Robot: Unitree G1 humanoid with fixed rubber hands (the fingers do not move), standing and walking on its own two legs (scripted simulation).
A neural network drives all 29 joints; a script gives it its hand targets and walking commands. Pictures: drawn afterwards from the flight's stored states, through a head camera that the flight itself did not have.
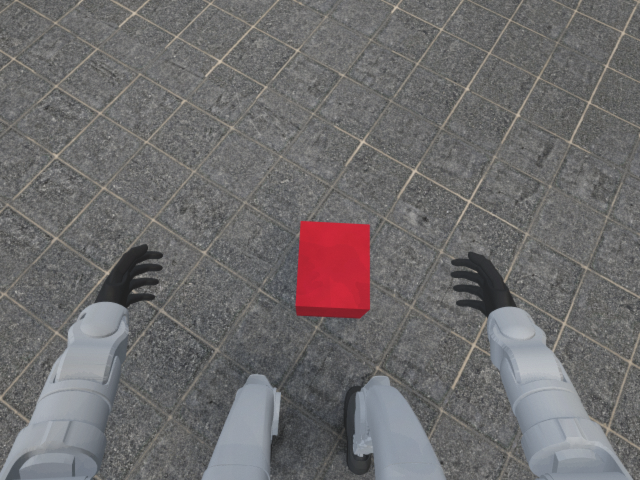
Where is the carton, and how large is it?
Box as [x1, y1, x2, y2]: [296, 221, 369, 317]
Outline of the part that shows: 301,221 296,289 297,315 360,317 369,309 369,224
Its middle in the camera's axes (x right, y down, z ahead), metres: +0.03 +0.10 +1.05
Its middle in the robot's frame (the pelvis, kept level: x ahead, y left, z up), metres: +0.49 -0.05 -0.61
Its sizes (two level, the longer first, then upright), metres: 0.221 0.181 0.179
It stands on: the floor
